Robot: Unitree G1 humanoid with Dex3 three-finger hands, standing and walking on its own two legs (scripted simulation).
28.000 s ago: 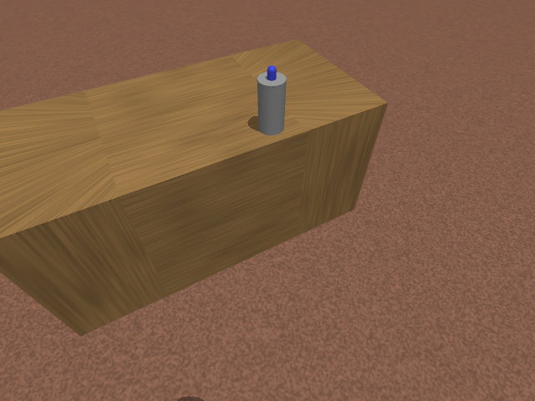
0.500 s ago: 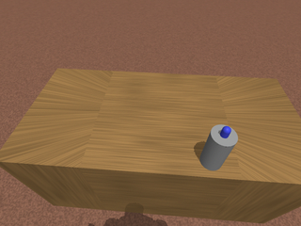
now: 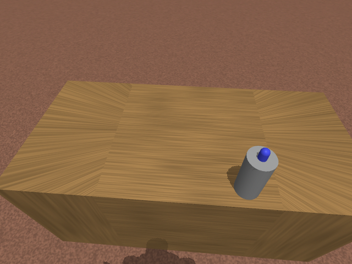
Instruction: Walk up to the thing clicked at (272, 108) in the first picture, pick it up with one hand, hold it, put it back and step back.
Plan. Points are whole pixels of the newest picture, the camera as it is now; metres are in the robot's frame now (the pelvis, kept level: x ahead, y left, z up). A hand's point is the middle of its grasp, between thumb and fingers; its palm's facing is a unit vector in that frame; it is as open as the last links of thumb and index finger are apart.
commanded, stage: stand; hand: right
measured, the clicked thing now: (255, 171) +0.40 -0.21 -0.08
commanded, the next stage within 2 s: step back in 0.66 s
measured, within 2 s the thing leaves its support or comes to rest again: neither
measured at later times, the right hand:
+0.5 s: hand out of the picture +0.06 -0.25 -0.16, palm faces -0.03 +0.94 -0.34, open 7.4 cm
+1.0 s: hand out of the picture +0.01 -0.25 -0.17, palm faces -0.03 +0.91 -0.42, open 7.4 cm
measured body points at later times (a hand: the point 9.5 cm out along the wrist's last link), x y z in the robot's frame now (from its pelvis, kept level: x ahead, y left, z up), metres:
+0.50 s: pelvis +0.00 +0.00 +0.00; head +0.00 +0.00 +0.45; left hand +0.07 +0.30 -0.13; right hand +0.07 -0.30 -0.13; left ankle -0.01 +0.13 -0.75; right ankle +0.00 -0.13 -0.75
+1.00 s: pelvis -0.06 +0.04 -0.03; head +0.00 +0.05 +0.42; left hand +0.06 +0.35 -0.16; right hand +0.02 -0.30 -0.14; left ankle -0.08 +0.14 -0.74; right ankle +0.00 -0.12 -0.75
